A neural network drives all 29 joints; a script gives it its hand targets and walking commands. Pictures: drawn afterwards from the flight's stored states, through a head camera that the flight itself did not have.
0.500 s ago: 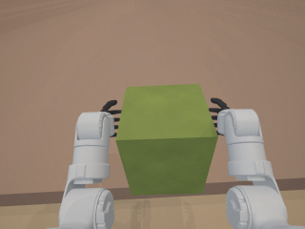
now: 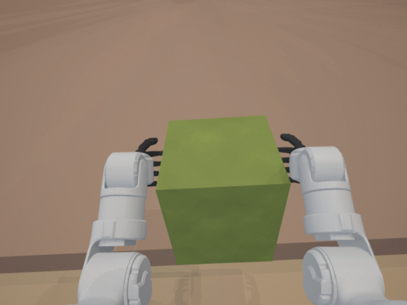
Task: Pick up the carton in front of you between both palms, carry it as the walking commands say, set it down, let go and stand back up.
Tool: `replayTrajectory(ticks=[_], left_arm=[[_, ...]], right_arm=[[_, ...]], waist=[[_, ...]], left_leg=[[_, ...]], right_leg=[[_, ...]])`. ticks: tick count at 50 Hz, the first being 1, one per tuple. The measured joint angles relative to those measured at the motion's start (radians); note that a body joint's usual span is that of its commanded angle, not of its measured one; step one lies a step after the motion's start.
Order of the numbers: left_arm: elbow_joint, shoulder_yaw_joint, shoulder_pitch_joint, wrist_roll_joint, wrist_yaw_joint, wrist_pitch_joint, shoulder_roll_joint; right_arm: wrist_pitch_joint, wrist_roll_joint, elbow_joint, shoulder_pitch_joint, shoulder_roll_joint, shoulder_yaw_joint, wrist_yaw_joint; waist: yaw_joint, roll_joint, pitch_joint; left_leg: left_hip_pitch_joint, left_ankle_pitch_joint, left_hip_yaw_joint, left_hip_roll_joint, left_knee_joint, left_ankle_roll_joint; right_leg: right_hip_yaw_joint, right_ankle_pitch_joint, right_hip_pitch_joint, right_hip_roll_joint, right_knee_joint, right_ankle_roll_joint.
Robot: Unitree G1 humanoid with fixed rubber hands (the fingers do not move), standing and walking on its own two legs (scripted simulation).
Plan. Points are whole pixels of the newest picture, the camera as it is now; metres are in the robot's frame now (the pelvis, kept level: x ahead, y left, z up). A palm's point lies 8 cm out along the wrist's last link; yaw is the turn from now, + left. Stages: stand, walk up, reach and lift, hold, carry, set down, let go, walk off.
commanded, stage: carry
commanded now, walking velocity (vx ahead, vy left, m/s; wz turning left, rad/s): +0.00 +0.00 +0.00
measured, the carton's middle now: (220, 191) +0.36 -0.01 +0.05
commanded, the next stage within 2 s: none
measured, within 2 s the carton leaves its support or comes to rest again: neither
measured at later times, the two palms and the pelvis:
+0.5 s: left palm (137, 178) +0.32 +0.15 +0.14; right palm (297, 173) +0.33 -0.15 +0.14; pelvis -0.02 +0.00 +0.00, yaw +0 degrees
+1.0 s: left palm (140, 179) +0.32 +0.15 +0.13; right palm (298, 174) +0.33 -0.15 +0.13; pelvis -0.02 +0.00 +0.00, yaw +0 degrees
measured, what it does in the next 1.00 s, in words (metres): stands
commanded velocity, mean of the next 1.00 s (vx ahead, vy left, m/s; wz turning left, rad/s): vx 0.00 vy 0.00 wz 0.00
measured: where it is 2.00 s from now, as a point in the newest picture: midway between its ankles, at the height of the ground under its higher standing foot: outside the picture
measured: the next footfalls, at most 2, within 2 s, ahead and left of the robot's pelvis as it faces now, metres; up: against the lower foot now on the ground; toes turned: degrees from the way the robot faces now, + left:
none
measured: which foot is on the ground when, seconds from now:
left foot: down 0.00-1.00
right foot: down 0.00-1.00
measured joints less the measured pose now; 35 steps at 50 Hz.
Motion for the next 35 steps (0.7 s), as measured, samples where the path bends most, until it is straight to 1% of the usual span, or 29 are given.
replayTrajectory(ticks=[19,35], left_arm=[[-0.007,-0.008,0.005,-0.009,0.002,0.000,0.005],[-0.010,-0.009,0.005,-0.011,0.003,-0.004,0.005]], right_arm=[[0.002,-0.004,-0.020,0.013,0.007,-0.004,-0.001],[-0.001,0.001,-0.027,0.017,0.005,0.001,-0.003]], waist=[[0.013,-0.010,-0.005],[0.009,-0.008,-0.004]], left_leg=[[-0.045,0.025,0.008,-0.004,0.011,0.002],[-0.063,0.030,0.015,-0.001,0.017,0.002]], right_leg=[[-0.002,0.017,-0.051,-0.012,0.025,0.001],[-0.005,0.021,-0.071,-0.015,0.034,0.000]])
